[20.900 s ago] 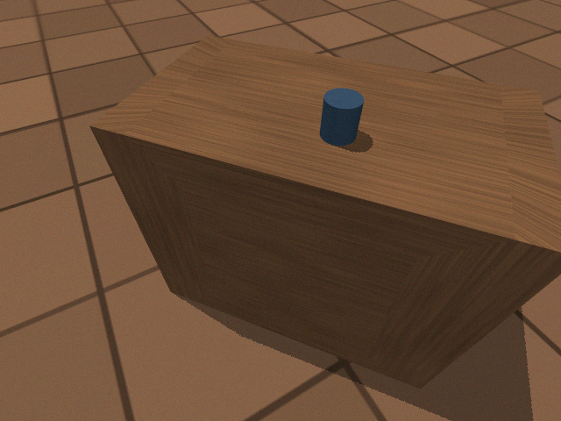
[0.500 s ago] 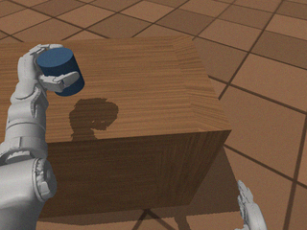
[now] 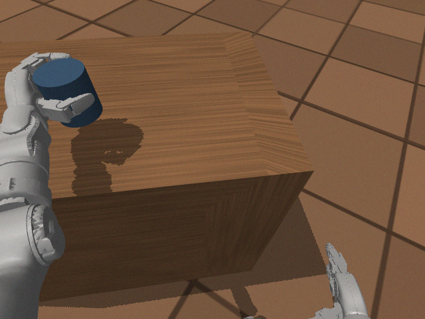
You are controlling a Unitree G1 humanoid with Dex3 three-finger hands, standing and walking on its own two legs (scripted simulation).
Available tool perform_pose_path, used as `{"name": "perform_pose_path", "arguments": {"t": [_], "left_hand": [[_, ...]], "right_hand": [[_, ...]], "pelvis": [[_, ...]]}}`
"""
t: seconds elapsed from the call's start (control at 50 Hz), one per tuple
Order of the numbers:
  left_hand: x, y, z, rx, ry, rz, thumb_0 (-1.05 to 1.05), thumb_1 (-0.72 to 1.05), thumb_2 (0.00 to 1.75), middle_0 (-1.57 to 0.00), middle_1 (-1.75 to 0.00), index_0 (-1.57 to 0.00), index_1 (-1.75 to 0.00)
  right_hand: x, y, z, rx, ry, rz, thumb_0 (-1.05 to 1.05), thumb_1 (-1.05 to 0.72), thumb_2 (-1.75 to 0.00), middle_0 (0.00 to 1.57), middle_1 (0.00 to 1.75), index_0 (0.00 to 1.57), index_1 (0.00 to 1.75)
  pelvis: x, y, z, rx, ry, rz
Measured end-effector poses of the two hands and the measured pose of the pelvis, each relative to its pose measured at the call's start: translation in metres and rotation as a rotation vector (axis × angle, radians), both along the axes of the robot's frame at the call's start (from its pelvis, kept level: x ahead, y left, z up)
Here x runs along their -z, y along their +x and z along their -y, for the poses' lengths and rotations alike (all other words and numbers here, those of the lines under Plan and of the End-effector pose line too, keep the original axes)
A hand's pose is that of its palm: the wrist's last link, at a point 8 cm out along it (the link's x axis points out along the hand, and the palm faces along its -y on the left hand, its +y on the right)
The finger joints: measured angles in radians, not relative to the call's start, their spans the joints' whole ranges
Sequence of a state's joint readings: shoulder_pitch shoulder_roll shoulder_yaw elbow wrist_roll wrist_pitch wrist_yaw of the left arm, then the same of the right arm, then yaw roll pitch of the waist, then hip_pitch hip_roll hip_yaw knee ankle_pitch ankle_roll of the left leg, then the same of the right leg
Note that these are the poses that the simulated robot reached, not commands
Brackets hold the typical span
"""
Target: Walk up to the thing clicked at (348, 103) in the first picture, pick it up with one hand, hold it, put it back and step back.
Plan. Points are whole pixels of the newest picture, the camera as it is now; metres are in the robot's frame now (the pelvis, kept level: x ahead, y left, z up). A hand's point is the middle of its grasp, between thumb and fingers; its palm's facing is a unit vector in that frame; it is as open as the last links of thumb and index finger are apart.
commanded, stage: lower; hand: left
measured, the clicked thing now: (70, 93) +0.50 +0.21 +0.16
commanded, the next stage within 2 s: loosen in 0.66 s
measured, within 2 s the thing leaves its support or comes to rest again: rests again in 0.48 s
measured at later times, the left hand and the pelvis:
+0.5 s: hand (79, 109) +0.52 +0.21 +0.11, palm faces +0.19 -0.98 +0.00, open 11.2 cm; pelvis +0.01 +0.01 -0.01, yaw -1 degrees
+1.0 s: hand (79, 109) +0.52 +0.21 +0.11, palm faces +0.20 -0.98 +0.01, open 11.3 cm; pelvis +0.00 +0.00 -0.03, yaw -1 degrees
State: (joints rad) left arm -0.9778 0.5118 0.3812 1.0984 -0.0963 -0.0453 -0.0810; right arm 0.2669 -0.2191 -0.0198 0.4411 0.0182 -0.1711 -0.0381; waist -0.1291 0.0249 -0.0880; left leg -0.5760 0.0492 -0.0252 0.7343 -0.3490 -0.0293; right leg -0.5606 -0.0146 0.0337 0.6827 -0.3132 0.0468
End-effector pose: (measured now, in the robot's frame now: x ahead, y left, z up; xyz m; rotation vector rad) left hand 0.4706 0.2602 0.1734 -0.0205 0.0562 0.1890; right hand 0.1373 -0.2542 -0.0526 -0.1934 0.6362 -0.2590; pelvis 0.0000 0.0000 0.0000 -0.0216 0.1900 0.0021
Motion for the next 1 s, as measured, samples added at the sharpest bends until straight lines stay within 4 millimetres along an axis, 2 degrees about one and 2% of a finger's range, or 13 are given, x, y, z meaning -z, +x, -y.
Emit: {"name": "perform_pose_path", "arguments": {"t": [0.18, 0.34, 0.48, 0.64, 0.86, 0.92, 1.0], "left_hand": [[0.035, 0.009, -0.001, 0.017, 0.008, -0.026, -0.01, -0.56, 1.14, -0.63, -1.00, -0.67, -1.01], [0.046, 0.015, 0.000, 0.014, -0.001, -0.009, -0.01, -0.56, 1.13, -0.63, -0.99, -0.67, -1.00], [0.058, 0.019, -0.003, 0.003, 0.015, -0.019, -0.01, -0.56, 1.13, -0.63, -0.99, -0.67, -1.01], [0.065, 0.021, -0.001, 0.008, 0.009, -0.013, -0.01, -0.56, 1.13, -0.63, -1.00, -0.66, -1.01], [0.066, 0.022, -0.003, 0.000, 0.017, 0.012, -0.01, -0.55, 1.12, -0.64, -0.98, -0.67, -0.99], [0.066, 0.022, -0.003, -0.005, 0.005, 0.014, -0.01, -0.53, 1.05, -0.66, -0.94, -0.70, -0.95], [0.066, 0.022, -0.003, -0.011, 0.004, 0.015, -0.01, -0.51, 0.88, -0.70, -0.88, -0.74, -0.88]], "right_hand": [[0.005, 0.003, -0.006, -0.010, 0.000, -0.035, -0.01, 0.52, -0.06, 0.05, 0.06, 0.05, 0.05], [-0.001, 0.012, -0.007, -0.026, -0.020, -0.019, -0.01, 0.51, -0.06, 0.05, 0.06, 0.05, 0.05], [0.000, 0.010, -0.005, -0.028, -0.027, -0.027, -0.01, 0.51, -0.06, 0.05, 0.05, 0.05, 0.05], [0.002, 0.010, -0.008, -0.045, -0.025, -0.033, -0.01, 0.51, -0.06, 0.05, 0.05, 0.05, 0.05], [0.001, 0.002, -0.003, -0.044, -0.048, -0.038, -0.01, 0.52, -0.06, 0.05, 0.05, 0.05, 0.05], [0.001, -0.001, -0.003, -0.046, -0.048, -0.041, -0.01, 0.52, -0.05, 0.05, 0.05, 0.05, 0.05], [0.001, -0.003, -0.004, -0.046, -0.051, -0.040, -0.01, 0.52, -0.05, 0.05, 0.05, 0.05, 0.05]], "pelvis": [[0.006, 0.005, -0.003, 0.005, -0.005, -0.037], [0.010, 0.010, -0.005, 0.006, -0.011, -0.057], [0.014, 0.010, -0.005, 0.006, -0.013, -0.075], [0.018, 0.009, -0.004, 0.004, -0.013, -0.090], [0.024, 0.001, -0.003, 0.005, -0.013, -0.108], [0.026, 0.000, -0.003, 0.005, -0.014, -0.111], [0.027, -0.002, -0.002, 0.005, -0.014, -0.112]]}}
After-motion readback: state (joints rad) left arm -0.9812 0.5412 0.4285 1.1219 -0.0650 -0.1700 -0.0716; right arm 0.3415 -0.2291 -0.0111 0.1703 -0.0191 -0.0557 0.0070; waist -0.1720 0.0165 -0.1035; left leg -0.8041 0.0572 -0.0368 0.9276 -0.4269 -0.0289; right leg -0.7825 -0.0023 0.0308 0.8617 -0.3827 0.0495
